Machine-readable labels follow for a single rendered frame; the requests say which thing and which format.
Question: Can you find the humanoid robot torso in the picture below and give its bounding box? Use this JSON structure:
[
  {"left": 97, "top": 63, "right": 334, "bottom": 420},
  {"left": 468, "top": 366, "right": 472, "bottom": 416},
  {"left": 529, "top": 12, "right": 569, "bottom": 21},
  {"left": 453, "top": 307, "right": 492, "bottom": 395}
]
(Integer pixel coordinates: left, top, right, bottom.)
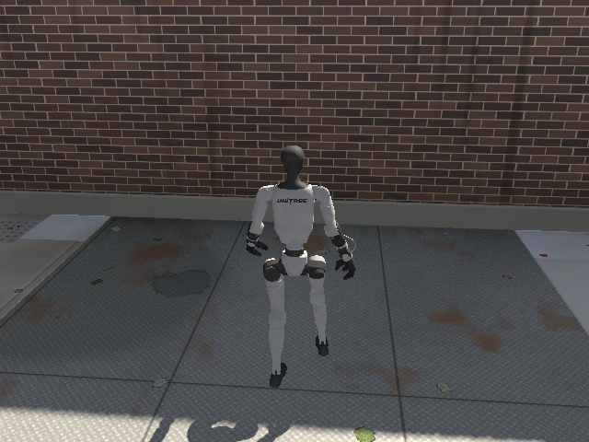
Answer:
[{"left": 271, "top": 181, "right": 315, "bottom": 276}]

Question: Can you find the robot left forearm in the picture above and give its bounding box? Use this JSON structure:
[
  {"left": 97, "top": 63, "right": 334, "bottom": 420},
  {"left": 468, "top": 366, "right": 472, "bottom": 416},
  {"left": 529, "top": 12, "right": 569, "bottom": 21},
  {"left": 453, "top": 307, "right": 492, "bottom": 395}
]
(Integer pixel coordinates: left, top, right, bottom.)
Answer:
[{"left": 247, "top": 220, "right": 260, "bottom": 247}]

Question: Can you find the robot left foot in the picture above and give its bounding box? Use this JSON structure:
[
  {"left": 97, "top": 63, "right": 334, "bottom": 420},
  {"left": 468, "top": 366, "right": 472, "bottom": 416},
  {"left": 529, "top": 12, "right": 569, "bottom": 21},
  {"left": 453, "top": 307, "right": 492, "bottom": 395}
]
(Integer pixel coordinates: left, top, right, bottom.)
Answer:
[{"left": 270, "top": 363, "right": 287, "bottom": 388}]

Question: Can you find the right robot upper arm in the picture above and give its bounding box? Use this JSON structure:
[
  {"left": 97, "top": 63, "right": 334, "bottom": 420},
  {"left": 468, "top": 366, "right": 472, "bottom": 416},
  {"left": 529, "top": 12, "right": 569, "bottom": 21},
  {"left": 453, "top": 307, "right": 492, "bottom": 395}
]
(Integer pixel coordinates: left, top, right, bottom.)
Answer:
[{"left": 312, "top": 185, "right": 339, "bottom": 237}]

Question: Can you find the robot right forearm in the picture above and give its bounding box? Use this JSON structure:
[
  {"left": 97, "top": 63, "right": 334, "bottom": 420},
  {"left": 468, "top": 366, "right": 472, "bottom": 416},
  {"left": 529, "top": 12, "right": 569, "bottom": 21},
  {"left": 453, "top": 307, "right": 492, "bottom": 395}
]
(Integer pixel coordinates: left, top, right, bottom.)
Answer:
[{"left": 331, "top": 222, "right": 352, "bottom": 262}]

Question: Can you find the left robot upper arm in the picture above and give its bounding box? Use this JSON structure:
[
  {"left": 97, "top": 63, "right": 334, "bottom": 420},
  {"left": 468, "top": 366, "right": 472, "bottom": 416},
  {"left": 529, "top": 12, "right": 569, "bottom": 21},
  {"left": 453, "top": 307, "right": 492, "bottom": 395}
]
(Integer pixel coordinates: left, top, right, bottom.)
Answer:
[{"left": 249, "top": 185, "right": 274, "bottom": 235}]

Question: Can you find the robot right hand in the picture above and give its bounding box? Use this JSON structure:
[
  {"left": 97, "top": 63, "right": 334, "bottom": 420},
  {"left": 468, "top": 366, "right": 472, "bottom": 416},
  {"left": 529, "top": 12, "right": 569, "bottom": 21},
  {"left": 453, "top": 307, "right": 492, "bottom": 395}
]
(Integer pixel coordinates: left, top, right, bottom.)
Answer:
[{"left": 335, "top": 256, "right": 356, "bottom": 280}]

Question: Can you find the robot left hand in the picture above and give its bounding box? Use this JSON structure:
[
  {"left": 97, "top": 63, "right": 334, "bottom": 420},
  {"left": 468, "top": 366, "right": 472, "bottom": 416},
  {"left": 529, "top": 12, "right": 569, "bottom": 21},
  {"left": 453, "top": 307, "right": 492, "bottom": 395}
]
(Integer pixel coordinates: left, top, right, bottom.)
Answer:
[{"left": 246, "top": 241, "right": 268, "bottom": 256}]

